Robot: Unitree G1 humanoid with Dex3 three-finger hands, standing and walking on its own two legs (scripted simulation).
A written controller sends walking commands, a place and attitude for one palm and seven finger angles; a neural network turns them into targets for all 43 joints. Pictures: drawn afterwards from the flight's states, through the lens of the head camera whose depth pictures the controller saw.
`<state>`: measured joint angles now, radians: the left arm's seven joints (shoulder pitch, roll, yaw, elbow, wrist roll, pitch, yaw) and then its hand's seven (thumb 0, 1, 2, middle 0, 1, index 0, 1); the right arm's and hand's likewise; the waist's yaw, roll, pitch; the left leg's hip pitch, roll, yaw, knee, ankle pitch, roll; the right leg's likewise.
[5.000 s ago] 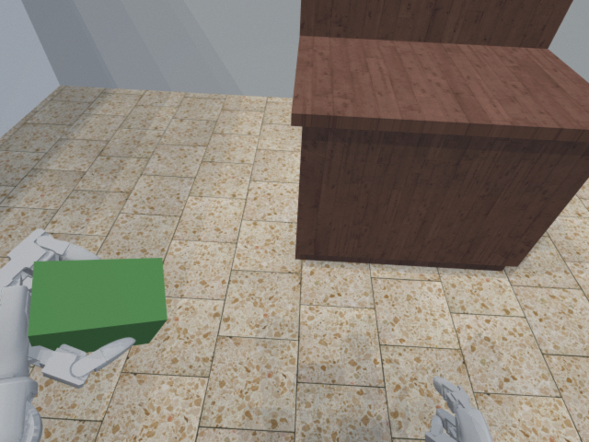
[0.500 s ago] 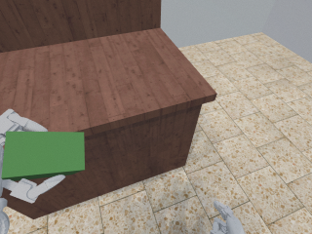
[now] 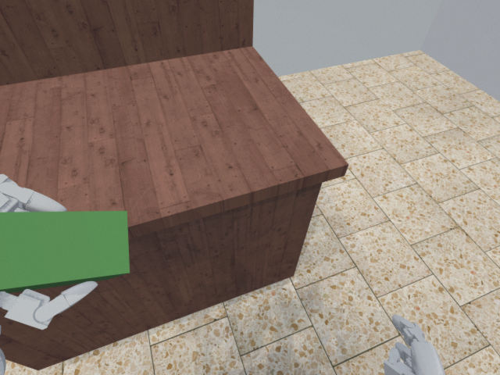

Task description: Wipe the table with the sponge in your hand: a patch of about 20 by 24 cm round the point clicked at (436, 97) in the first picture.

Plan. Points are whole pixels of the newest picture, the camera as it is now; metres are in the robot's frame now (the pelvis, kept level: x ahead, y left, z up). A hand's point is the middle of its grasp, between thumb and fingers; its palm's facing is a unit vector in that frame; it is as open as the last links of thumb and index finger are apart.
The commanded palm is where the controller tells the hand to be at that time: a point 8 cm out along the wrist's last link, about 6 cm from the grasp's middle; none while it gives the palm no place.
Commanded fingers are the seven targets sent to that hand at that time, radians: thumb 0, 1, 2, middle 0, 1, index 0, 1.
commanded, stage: come to a stop and stand still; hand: left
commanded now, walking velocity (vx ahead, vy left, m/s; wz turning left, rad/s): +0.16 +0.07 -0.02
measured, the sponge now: (80, 251) +0.22 +0.20 +0.17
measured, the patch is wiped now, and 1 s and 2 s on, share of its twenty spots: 0.00 0.00 0.00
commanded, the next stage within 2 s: look again from close up in 1.40 s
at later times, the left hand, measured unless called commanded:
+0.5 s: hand (87, 257) +0.21 +0.20 +0.17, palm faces +0.38 -0.81 -0.44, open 10.8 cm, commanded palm +0.16 +0.24 +0.18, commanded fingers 0.00 0.10 1.30 -1.20 -1.60 -1.20 -1.60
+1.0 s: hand (79, 311) +0.16 +0.18 +0.16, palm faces +0.41 -0.83 -0.39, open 10.8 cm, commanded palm +0.11 +0.23 +0.18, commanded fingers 0.00 0.10 1.30 -1.20 -1.60 -1.20 -1.60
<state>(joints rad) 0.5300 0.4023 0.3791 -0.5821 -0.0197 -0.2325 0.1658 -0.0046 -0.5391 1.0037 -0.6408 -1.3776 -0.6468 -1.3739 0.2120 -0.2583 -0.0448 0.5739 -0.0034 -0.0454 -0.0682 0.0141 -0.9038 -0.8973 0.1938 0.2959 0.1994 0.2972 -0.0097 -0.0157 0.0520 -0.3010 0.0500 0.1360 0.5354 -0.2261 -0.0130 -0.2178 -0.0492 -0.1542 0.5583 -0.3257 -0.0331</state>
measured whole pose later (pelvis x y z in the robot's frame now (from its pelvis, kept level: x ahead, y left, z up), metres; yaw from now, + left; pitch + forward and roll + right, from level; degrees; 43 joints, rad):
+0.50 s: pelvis +0.00 -0.04 +0.00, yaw -1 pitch -1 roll +0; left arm 0.46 0.33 0.32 -0.46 -0.03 -0.15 0.14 -0.01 -0.54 1.00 -0.64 -1.38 -0.65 -1.38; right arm 0.18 -0.20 0.03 0.62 0.00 -0.07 -0.04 0.01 -0.90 -0.90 0.20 0.30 0.21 0.30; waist 0.01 0.06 0.06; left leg -0.33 0.07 0.04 0.69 -0.37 -0.03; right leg -0.26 0.02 -0.11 0.51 -0.23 -0.07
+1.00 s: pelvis -0.06 -0.05 +0.00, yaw -1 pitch -2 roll +0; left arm 0.44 0.32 0.29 -0.42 0.00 -0.17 0.16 -0.01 -0.54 1.01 -0.64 -1.38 -0.65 -1.38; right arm 0.22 -0.19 0.03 0.62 -0.01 -0.07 -0.06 0.01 -0.90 -0.90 0.20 0.30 0.20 0.30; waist 0.02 0.03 0.01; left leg -0.25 0.03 0.03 0.57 -0.33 0.00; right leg -0.30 0.04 -0.11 0.45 -0.13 -0.08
